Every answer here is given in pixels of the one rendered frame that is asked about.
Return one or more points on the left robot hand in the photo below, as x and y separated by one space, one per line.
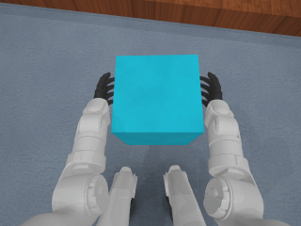
102 88

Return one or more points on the left robot upper arm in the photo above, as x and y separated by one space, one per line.
78 200

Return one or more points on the right robot forearm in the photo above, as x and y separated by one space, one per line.
226 152

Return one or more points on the left robot thigh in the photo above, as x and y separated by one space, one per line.
120 194

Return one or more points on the right robot upper arm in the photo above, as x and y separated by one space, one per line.
233 202

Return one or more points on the carton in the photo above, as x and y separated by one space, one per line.
157 100

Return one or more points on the left robot forearm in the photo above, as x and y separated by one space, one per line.
87 154

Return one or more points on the right robot hand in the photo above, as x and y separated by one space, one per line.
214 89

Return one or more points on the robot left shin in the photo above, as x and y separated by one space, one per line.
124 169

